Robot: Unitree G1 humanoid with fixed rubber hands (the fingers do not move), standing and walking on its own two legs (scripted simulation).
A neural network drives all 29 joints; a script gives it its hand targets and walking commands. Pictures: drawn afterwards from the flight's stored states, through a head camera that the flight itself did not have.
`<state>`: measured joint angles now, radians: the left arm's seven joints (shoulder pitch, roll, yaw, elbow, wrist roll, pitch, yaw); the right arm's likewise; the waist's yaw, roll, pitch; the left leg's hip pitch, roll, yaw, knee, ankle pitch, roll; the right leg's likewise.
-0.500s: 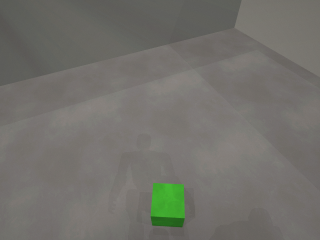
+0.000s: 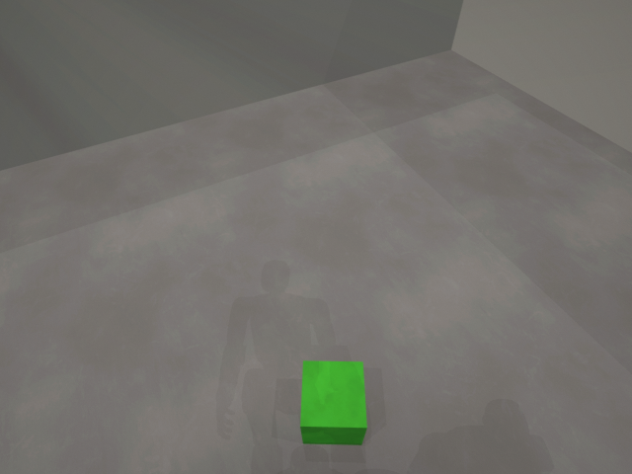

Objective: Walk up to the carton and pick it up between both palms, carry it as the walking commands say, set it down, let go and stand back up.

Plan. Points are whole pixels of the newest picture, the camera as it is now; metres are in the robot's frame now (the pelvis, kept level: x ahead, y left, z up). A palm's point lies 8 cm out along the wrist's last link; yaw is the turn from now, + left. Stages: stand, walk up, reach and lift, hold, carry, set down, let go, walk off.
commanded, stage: stand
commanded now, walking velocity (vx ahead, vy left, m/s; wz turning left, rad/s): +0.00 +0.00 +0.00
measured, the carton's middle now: (332, 403) +0.43 -0.01 -0.69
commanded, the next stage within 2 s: reach and lift in 0.20 s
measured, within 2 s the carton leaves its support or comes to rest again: neither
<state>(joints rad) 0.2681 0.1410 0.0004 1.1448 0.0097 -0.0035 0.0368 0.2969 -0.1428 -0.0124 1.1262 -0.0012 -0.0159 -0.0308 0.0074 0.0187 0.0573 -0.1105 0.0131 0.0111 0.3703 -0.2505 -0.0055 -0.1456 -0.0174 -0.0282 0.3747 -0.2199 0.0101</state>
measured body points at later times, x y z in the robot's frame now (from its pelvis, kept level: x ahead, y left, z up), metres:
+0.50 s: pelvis -0.01 -0.01 -0.03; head +0.06 -0.02 +0.41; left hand +0.18 +0.22 -0.15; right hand +0.19 -0.23 -0.16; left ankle -0.03 +0.12 -0.75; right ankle -0.01 -0.12 -0.75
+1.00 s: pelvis -0.08 -0.02 -0.08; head +0.06 -0.01 +0.35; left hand +0.19 +0.19 -0.19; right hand +0.19 -0.22 -0.19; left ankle -0.03 +0.13 -0.75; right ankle -0.01 -0.13 -0.75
